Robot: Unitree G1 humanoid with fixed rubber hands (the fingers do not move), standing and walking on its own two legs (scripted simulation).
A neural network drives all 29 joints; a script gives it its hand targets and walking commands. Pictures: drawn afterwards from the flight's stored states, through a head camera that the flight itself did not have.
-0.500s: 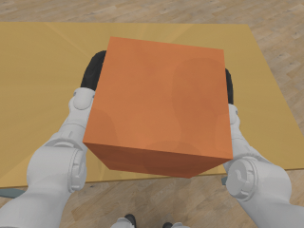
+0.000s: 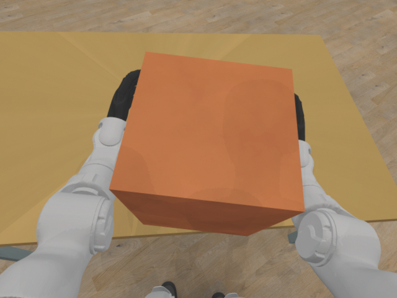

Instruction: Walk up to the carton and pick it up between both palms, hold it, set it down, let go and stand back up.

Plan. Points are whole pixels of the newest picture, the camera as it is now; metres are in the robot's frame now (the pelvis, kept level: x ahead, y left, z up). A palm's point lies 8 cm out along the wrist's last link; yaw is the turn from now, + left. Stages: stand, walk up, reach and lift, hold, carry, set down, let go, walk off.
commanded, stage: reach and lift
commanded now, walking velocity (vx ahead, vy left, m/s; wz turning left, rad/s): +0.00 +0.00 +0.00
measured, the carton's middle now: (205, 159) +0.39 +0.00 +0.02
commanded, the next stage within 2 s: none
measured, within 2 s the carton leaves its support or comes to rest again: leaves its support in 0.52 s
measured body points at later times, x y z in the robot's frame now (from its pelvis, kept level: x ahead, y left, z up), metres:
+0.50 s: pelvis -0.01 +0.00 +0.00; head +0.05 +0.02 +0.45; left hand +0.43 +0.16 +0.06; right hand +0.41 -0.18 +0.05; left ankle +0.04 +0.09 -0.72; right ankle -0.01 -0.13 -0.72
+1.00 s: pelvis -0.04 +0.00 +0.00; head -0.04 +0.03 +0.45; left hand +0.41 +0.16 +0.15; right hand +0.38 -0.18 +0.13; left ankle +0.04 +0.09 -0.72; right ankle -0.01 -0.13 -0.72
